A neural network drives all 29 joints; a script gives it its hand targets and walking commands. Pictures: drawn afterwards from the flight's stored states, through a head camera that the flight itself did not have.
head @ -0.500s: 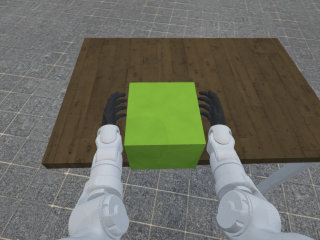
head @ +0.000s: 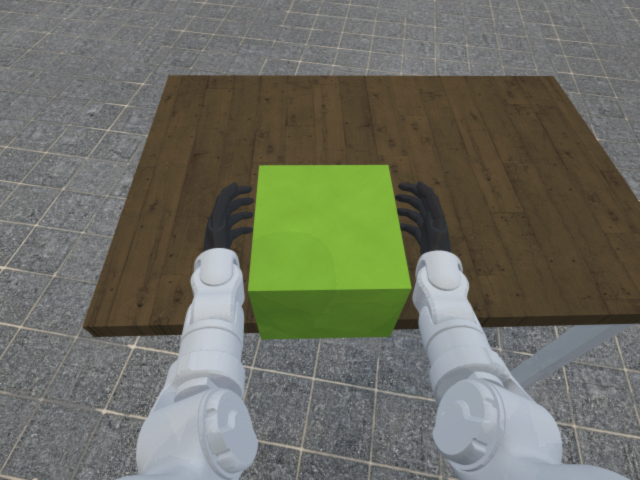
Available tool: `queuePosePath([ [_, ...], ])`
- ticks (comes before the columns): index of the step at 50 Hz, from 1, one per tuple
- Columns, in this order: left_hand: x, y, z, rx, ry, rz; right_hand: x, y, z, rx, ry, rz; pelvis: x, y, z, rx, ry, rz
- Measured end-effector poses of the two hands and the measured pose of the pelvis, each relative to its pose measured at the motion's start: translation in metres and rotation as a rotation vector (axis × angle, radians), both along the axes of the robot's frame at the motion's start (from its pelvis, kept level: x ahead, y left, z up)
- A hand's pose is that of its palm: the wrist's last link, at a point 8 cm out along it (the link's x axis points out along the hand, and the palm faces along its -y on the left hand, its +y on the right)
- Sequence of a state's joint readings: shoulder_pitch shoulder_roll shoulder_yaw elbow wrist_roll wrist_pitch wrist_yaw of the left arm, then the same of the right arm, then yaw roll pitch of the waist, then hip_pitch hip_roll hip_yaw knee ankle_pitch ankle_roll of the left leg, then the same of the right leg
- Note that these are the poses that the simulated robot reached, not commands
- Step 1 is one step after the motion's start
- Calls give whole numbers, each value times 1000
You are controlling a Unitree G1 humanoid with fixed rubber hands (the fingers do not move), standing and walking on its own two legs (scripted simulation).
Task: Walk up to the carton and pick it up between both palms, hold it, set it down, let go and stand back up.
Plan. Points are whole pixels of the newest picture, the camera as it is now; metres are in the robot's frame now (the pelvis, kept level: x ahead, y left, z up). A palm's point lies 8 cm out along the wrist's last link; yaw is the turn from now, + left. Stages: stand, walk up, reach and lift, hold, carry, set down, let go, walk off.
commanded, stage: reach and lift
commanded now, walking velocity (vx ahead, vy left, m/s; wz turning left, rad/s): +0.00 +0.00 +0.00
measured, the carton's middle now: (325, 251) +0.41 +0.04 +0.01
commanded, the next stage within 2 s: none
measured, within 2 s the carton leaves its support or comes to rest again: leaves its support in 0.40 s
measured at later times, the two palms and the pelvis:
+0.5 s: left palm (225, 248) +0.38 +0.17 +0.05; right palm (441, 243) +0.39 -0.10 +0.07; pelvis -0.01 -0.01 +0.00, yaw +0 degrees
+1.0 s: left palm (214, 237) +0.36 +0.18 +0.09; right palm (448, 240) +0.37 -0.10 +0.10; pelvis -0.02 +0.00 +0.00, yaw +1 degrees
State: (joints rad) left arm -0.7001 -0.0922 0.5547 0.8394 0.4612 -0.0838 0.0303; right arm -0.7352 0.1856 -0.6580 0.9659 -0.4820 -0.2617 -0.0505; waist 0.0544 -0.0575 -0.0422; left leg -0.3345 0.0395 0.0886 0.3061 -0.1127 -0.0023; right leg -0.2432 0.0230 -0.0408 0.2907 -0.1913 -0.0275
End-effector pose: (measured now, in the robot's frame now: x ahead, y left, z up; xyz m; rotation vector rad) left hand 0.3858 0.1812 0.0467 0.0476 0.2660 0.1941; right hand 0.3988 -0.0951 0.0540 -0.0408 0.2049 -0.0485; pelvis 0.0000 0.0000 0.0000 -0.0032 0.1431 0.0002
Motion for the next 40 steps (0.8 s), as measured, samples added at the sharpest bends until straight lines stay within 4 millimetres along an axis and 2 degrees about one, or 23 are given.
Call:
queuePosePath([
  [14, -3, -1, 1, -2, -16, 10, -1, -1, 1, -14, -30, 9, -1, -3, 0, -2, 17, 10],
  [25, -9, -8, 4, -34, -41, 8, -9, -7, 13, -36, -70, 3, -9, -8, 0, -1, 15, 8],
  [40, -20, 1, 22, -9, -28, 3, -19, 2, 30, -1, -63, -1, -17, -2, 1, -4, -33, 4],
])
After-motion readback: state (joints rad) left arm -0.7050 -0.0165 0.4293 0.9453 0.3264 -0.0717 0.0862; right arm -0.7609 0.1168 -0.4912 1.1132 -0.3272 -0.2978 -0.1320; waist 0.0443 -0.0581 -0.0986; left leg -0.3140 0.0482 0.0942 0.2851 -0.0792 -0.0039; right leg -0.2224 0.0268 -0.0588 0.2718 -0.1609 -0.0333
